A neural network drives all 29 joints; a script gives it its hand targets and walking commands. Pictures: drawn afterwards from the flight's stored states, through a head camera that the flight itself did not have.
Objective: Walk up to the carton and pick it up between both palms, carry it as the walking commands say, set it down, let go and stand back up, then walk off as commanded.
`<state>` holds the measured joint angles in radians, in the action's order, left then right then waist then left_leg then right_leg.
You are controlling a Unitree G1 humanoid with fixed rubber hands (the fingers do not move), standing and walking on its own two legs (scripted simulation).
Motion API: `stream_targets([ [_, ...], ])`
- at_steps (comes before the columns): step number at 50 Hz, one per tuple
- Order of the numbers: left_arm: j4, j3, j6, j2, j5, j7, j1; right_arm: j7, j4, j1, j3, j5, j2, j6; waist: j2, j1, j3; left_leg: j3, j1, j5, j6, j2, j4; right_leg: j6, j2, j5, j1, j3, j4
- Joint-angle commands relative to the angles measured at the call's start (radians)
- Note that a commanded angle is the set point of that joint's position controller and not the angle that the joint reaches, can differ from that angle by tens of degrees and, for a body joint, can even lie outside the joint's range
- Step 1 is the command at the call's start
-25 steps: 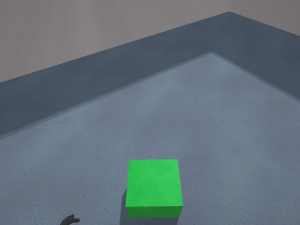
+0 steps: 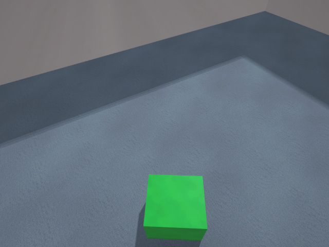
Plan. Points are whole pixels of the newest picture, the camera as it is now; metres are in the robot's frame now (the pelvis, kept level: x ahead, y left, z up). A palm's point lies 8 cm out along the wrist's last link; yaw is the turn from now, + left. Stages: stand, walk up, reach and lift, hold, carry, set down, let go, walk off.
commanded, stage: stand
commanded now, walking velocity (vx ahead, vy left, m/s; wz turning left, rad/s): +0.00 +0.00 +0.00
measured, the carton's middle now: (174, 207) +0.44 +0.00 -0.65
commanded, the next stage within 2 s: walk off in 1.10 s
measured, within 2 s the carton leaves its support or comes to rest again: neither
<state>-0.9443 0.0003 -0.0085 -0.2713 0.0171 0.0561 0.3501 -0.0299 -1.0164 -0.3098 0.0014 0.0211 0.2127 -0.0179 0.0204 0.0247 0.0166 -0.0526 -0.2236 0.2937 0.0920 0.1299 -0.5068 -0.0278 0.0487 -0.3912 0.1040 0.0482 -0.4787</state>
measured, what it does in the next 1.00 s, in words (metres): stands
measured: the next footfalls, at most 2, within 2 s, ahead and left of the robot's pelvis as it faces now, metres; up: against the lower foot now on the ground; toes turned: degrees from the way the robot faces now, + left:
right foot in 1.76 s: -0.11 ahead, -0.24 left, +0.00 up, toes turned +3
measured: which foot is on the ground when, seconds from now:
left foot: down 0.00-1.00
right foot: down 0.00-1.00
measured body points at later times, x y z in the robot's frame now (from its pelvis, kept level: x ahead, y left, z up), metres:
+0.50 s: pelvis -0.03 +0.01 +0.00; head -0.02 +0.03 +0.45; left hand -0.10 +0.24 -0.16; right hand -0.05 -0.21 -0.15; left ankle -0.02 +0.07 -0.73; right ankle -0.09 -0.13 -0.73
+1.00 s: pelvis -0.04 +0.01 +0.00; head -0.04 +0.03 +0.45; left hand -0.10 +0.23 -0.16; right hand -0.08 -0.20 -0.15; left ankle -0.02 +0.07 -0.73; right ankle -0.09 -0.13 -0.73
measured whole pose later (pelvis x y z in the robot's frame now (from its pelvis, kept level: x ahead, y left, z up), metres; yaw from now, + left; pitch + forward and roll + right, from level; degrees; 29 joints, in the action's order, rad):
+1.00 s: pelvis -0.04 +0.01 +0.00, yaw +1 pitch -2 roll +0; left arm -1.22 0.04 -0.01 -0.15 0.02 0.06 0.36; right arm -0.04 -1.16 -0.35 0.04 0.00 0.14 0.00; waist 0.03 0.00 -0.01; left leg -0.06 -0.21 0.21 0.11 0.15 -0.45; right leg -0.04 0.06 -0.33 0.10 0.05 -0.46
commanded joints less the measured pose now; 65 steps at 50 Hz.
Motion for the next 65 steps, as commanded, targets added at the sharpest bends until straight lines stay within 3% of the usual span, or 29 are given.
stream_targets([
  [1,-0.009,-0.011,0.010,-0.107,-0.016,0.005,0.083,0.004,0.000,-0.072,-0.024,-0.003,0.166,0.004,-0.013,-0.014,0.055,-0.172,0.088,-0.449,-0.019,-0.176,0.053,0.020,0.023,0.168,0.003,-0.055,0.049],
  [3,-0.029,0.003,0.009,-0.037,0.007,0.003,0.059,-0.013,-0.009,0.015,-0.026,0.004,0.191,0.008,0.045,0.021,-0.056,-0.159,0.000,-0.405,-0.003,-0.177,0.050,0.023,0.056,0.274,0.002,-0.050,0.069],
  [5,-0.045,0.011,-0.004,-0.054,0.009,0.008,0.024,-0.011,-0.009,-0.039,-0.026,-0.012,0.181,-0.005,0.051,-0.021,-0.096,-0.177,-0.049,-0.522,-0.011,-0.189,0.065,0.017,0.074,0.356,-0.036,-0.046,0.059],
  [6,-0.073,0.014,-0.008,-0.021,0.010,0.014,0.044,-0.007,-0.053,-0.108,-0.003,-0.008,0.062,0.011,-0.078,-0.055,-0.020,-0.136,0.075,-0.480,-0.030,-0.155,0.056,0.015,0.034,0.261,0.008,-0.039,0.044],
  [8,-0.093,-0.016,-0.003,-0.156,-0.015,0.011,0.060,-0.016,-0.028,-0.034,-0.004,-0.008,0.086,-0.004,-0.114,-0.023,0.023,-0.164,0.106,-0.604,-0.005,-0.176,0.034,0.017,0.043,0.305,0.007,-0.044,0.047],
  [9,-0.092,-0.013,0.009,-0.146,-0.008,0.006,0.075,-0.022,-0.035,-0.019,-0.008,-0.008,0.120,0.002,-0.033,0.002,0.011,-0.194,0.073,-0.666,0.001,-0.181,0.045,0.013,0.046,0.349,-0.033,-0.019,0.032],
  [11,-0.123,0.024,-0.003,0.002,-0.007,0.014,0.091,-0.024,-0.062,-0.065,0.001,-0.006,0.077,0.017,0.074,-0.003,-0.073,-0.159,-0.042,-0.415,0.002,-0.169,0.050,0.027,0.056,0.278,-0.033,-0.039,0.038],
  [14,-0.138,0.025,-0.028,-0.005,0.010,0.010,0.084,-0.013,-0.082,-0.026,0.017,-0.004,0.088,0.018,-0.070,0.026,-0.088,-0.195,0.006,-0.280,-0.018,-0.163,0.113,0.030,0.026,0.113,0.003,-0.038,0.075],
  [17,-0.208,0.027,-0.025,0.013,0.009,0.013,0.145,-0.011,-0.111,-0.092,0.019,0.003,0.059,0.038,-0.018,0.008,-0.164,-0.244,-0.154,-0.019,-0.033,-0.170,0.203,0.022,0.017,0.052,-0.044,-0.031,0.069],
  [19,-0.193,0.035,-0.020,-0.005,0.009,0.015,0.103,-0.007,-0.087,-0.041,-0.007,-0.016,0.103,0.036,-0.092,-0.005,-0.214,-0.191,-0.126,-0.032,-0.014,-0.128,0.169,0.019,0.034,0.057,0.071,-0.043,0.074],
  [20,-0.192,0.033,-0.023,0.007,0.015,0.007,0.078,-0.007,-0.110,-0.079,0.019,-0.014,0.021,0.031,-0.004,-0.016,-0.252,-0.208,-0.161,-0.093,-0.011,-0.136,0.172,0.022,0.039,0.082,0.052,-0.056,0.106],
  [22,-0.188,0.018,-0.009,-0.035,-0.005,-0.001,0.080,-0.017,-0.113,-0.091,0.009,-0.007,0.061,0.022,-0.071,-0.010,-0.092,-0.189,-0.001,-0.082,-0.019,-0.153,0.156,0.022,0.037,0.049,0.076,-0.040,0.090],
  [25,-0.227,0.034,-0.013,0.017,0.006,0.012,0.113,-0.001,-0.104,-0.064,0.011,-0.016,0.057,0.032,0.039,-0.021,-0.131,-0.254,-0.092,0.054,-0.015,-0.180,0.211,0.022,0.022,0.041,0.039,-0.040,0.066],
  [26,-0.221,0.037,-0.002,0.040,0.001,0.014,0.103,-0.009,-0.106,-0.082,0.001,-0.012,0.096,0.033,-0.033,-0.018,-0.057,-0.214,-0.080,-0.110,-0.018,-0.149,0.186,0.015,0.043,0.096,-0.032,-0.036,0.080],
  [29,-0.232,0.043,0.027,-0.013,0.007,-0.001,0.067,-0.011,-0.139,-0.101,0.023,-0.003,0.017,0.021,0.042,-0.052,-0.095,-0.148,-0.009,-0.325,-0.011,-0.146,0.106,0.017,0.082,0.306,0.024,-0.084,0.128],
  [32,-0.261,0.052,0.018,0.047,-0.004,-0.006,0.142,-0.034,-0.156,-0.128,0.024,-0.006,0.063,0.010,-0.049,-0.004,-0.007,-0.157,0.065,-0.440,-0.019,-0.170,0.112,0.021,0.053,0.187,0.000,-0.047,0.089],
  [37,-0.257,0.055,-0.016,0.032,-0.001,0.002,0.154,-0.021,-0.194,-0.212,0.027,-0.022,0.034,0.032,0.015,-0.032,-0.130,-0.189,-0.071,-0.134,-0.014,-0.169,0.174,0.028,0.045,0.073,0.008,-0.041,0.097],
  [40,-0.264,0.024,-0.002,-0.024,0.001,0.006,0.107,-0.023,-0.161,-0.149,0.025,-0.023,0.067,0.016,-0.086,-0.022,-0.082,-0.218,-0.058,-0.104,-0.032,-0.160,0.209,0.027,0.024,0.081,0.003,-0.031,0.054],
  [42,-0.262,0.039,0.005,0.024,0.013,0.010,0.090,-0.019,-0.136,-0.088,0.035,-0.011,-0.002,0.007,0.042,-0.005,-0.150,-0.193,-0.075,-0.308,-0.006,-0.162,0.156,0.017,0.062,0.142,0.037,-0.039,0.069],
  [43,-0.307,0.031,-0.013,0.033,-0.007,0.008,0.152,-0.019,-0.128,-0.104,0.027,-0.016,0.073,0.000,-0.058,0.001,-0.184,-0.250,-0.150,-0.180,-0.017,-0.182,0.212,0.016,0.031,0.112,0.013,-0.042,0.065],
  [46,-0.290,0.024,-0.008,-0.004,-0.016,0.004,0.086,-0.006,-0.130,-0.117,0.039,-0.018,-0.013,0.006,0.017,-0.026,-0.108,-0.205,-0.039,-0.298,0.008,-0.147,0.151,0.017,0.036,0.133,0.016,-0.052,0.071],
  [49,-0.293,0.031,-0.007,0.041,0.003,0.009,0.079,0.001,-0.123,-0.112,0.007,-0.015,0.082,0.018,0.033,-0.049,-0.131,-0.252,-0.120,0.044,-0.002,-0.179,0.222,0.031,0.026,0.024,0.020,-0.046,0.082],
  [51,-0.259,0.013,-0.016,0.012,0.011,0.008,0.068,-0.017,-0.134,-0.120,0.025,-0.020,0.015,0.027,-0.122,-0.038,-0.185,-0.303,-0.112,0.160,-0.035,-0.213,0.293,0.018,0.013,0.045,0.107,-0.024,0.051],
  [52,-0.253,0.022,-0.017,0.025,0.005,0.015,0.089,-0.017,-0.130,-0.142,0.016,-0.017,0.031,0.025,-0.181,-0.062,-0.162,-0.288,-0.081,0.096,-0.029,-0.202,0.309,0.012,0.023,0.070,0.104,-0.050,0.055],
  [57,-0.239,0.029,0.018,0.063,0.007,0.007,0.090,-0.017,-0.123,-0.077,0.006,-0.019,0.042,0.002,0.111,-0.015,-0.110,-0.184,-0.044,-0.282,0.009,-0.175,0.131,0.037,0.070,0.253,0.050,-0.065,0.126],
  [59,-0.280,0.012,0.018,0.031,-0.016,0.011,0.129,-0.019,-0.126,-0.110,0.015,-0.007,0.030,-0.008,0.032,-0.017,-0.002,-0.187,-0.019,-0.401,0.002,-0.184,0.127,0.027,0.041,0.252,-0.033,-0.040,0.069],
  [60,-0.266,0.013,-0.003,0.030,0.010,0.022,0.156,-0.012,-0.164,-0.175,0.023,-0.019,-0.033,0.009,0.007,-0.049,-0.084,-0.210,-0.006,-0.229,-0.015,-0.176,0.170,0.026,0.032,0.135,0.042,-0.036,0.073],
  [61,-0.268,0.017,-0.014,0.059,0.003,0.025,0.190,-0.011,-0.159,-0.136,0.028,-0.012,-0.039,0.009,-0.044,-0.003,-0.125,-0.189,-0.061,-0.221,-0.019,-0.163,0.154,0.030,0.035,0.132,0.018,-0.052,0.083],
  [65,-0.275,0.017,0.004,0.018,-0.013,0.006,0.122,-0.016,-0.144,-0.139,0.026,-0.010,-0.003,0.016,0.047,-0.055,-0.137,-0.162,0.002,-0.332,-0.008,-0.162,0.097,0.034,0.034,0.236,0.109,-0.062,0.123],
])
